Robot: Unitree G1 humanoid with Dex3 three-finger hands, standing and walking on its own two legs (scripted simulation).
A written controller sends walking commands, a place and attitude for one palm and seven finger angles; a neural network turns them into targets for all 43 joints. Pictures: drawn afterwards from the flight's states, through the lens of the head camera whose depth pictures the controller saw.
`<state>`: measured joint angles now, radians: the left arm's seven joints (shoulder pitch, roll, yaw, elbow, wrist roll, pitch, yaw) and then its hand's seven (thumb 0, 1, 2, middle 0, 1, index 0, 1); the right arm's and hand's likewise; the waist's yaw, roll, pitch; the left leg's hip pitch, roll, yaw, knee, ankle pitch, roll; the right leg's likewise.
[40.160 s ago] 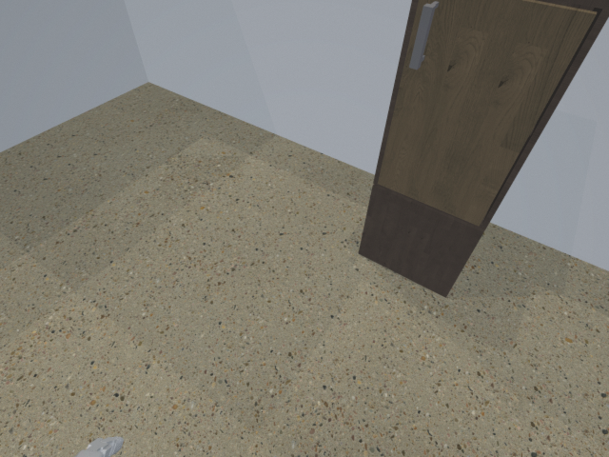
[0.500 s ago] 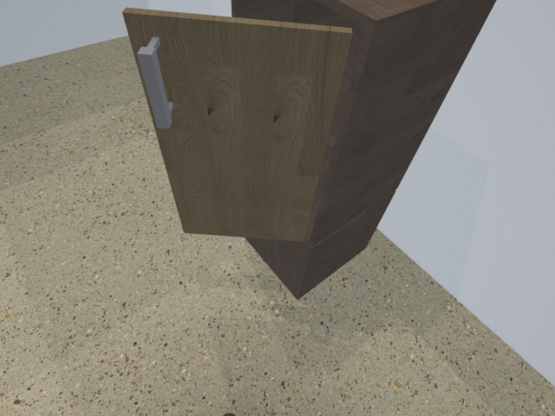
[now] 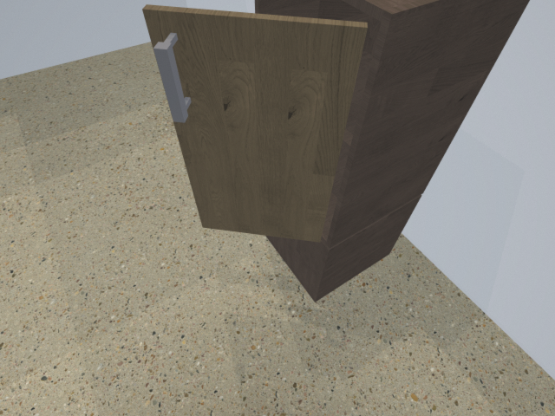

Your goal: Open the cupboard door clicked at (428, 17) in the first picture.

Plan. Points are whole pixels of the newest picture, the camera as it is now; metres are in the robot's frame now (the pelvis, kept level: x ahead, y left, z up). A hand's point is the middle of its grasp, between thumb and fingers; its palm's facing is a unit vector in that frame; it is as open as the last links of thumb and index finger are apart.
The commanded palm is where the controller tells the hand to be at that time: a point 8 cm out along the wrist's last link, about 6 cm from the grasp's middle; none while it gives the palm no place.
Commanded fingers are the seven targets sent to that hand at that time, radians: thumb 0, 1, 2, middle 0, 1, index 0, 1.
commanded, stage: come to a stop and stand still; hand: left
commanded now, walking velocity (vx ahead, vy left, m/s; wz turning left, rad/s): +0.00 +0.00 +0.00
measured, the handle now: (176, 79) +0.60 +0.23 +0.15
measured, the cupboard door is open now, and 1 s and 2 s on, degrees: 49 49 49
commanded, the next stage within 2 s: look again from close up in 0.50 s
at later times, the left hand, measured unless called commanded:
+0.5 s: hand out of the picture +0.03 +0.20 -0.18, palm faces +0.00 -0.98 -0.19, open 7.3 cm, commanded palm none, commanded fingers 0.00 0.90 0.90 -0.20 -0.30 -0.20 -0.30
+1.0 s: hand out of the picture -0.01 +0.18 -0.17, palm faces -0.02 -0.98 -0.22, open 7.4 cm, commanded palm none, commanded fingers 0.00 0.90 0.90 -0.20 -0.30 -0.20 -0.30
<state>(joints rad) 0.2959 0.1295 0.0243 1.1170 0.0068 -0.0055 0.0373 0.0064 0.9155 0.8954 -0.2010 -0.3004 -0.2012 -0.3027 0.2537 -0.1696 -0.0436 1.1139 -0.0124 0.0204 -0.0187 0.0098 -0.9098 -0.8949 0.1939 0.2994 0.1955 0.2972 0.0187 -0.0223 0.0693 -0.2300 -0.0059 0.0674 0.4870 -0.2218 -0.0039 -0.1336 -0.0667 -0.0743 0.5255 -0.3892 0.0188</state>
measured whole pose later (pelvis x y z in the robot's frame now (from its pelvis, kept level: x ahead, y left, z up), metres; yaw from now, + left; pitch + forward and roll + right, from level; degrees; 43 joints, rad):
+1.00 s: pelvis -0.03 +0.01 +0.00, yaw -2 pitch -2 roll +0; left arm 0.29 0.16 -0.02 1.07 0.01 0.00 0.04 0.00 0.91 0.90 -0.20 -0.30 -0.20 -0.30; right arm 0.27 -0.18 0.00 1.07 -0.02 0.00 -0.01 0.02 -0.93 -0.89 0.20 0.30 0.20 0.30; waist -0.01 0.01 0.01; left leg -0.25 0.01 0.09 0.54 -0.26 0.02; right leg -0.15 -0.05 -0.05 0.55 -0.36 0.02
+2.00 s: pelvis +0.04 +0.00 +0.00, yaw +0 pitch +0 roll +2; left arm 0.17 0.17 0.03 0.97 0.02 -0.02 0.05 -0.01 0.95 0.90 -0.20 -0.30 -0.20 -0.30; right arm 0.20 -0.17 -0.05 1.05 -0.01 0.03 -0.03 0.02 -0.93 -0.89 0.20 0.30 0.20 0.30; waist 0.01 -0.03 0.07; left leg -0.37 0.01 0.04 0.84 -0.48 -0.04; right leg -0.25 -0.05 -0.12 0.55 -0.30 -0.06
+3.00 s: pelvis +0.01 +0.04 +0.00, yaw -1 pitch -1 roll -1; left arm 0.31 0.14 -0.01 1.06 0.01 -0.01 0.05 0.00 0.91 0.90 -0.20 -0.30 -0.20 -0.30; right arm 0.34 -0.13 0.00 1.06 -0.02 0.00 0.00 0.01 -0.91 -0.89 0.19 0.30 0.20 0.30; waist -0.03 0.03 0.02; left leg -0.34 0.02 0.04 0.59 -0.24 0.02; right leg -0.18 -0.01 -0.04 0.55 -0.36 0.00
